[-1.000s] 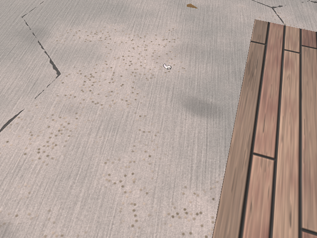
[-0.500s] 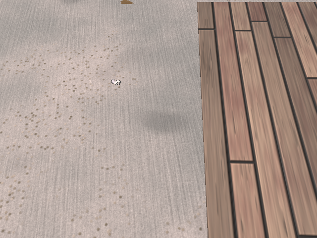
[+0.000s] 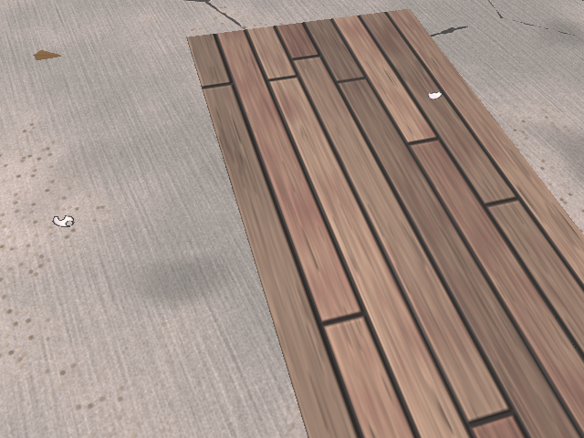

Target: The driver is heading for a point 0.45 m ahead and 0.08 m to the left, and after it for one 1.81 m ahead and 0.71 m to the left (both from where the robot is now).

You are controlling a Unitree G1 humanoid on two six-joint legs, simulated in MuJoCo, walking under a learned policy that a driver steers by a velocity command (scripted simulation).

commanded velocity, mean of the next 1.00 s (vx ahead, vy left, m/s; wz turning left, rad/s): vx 0.26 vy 0.00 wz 0.17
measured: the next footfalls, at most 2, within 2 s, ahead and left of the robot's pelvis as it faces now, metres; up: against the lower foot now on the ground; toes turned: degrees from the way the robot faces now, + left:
right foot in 0.12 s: +0.03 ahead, -0.11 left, +0.00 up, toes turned +1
left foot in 0.60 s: +0.10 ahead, +0.14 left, +0.00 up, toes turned +16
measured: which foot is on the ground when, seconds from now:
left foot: down 0.00-0.12, up 0.14-0.58, down 0.60-1.00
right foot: up 0.00-0.10, down 0.12-0.60, up 0.62-1.00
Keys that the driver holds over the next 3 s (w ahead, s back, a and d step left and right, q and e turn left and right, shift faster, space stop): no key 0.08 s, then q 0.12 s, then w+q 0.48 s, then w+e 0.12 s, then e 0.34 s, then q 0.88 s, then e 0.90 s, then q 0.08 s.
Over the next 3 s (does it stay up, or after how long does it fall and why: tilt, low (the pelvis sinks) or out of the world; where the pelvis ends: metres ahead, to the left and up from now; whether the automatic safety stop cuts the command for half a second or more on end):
stays up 0.31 0.15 0.00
